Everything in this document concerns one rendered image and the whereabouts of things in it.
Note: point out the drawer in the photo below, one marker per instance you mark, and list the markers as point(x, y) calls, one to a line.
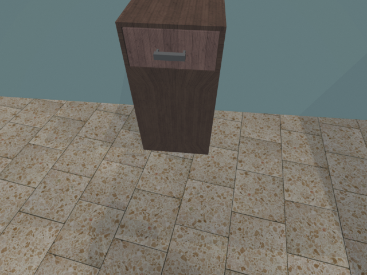
point(200, 46)

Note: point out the cabinet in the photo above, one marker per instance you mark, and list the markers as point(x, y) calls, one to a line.
point(174, 107)

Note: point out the handle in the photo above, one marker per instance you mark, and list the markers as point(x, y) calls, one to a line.
point(169, 56)

